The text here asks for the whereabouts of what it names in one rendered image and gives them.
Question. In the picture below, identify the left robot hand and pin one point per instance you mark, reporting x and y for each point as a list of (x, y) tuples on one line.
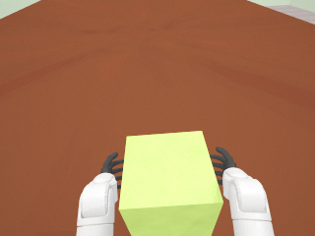
[(108, 165)]

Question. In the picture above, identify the left robot forearm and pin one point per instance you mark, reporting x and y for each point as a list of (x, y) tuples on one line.
[(96, 212)]

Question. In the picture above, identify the right robot forearm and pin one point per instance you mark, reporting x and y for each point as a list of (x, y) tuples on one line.
[(249, 207)]

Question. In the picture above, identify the carton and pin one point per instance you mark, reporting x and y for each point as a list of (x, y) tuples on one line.
[(169, 186)]

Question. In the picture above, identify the right robot hand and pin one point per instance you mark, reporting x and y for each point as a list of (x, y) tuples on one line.
[(226, 159)]

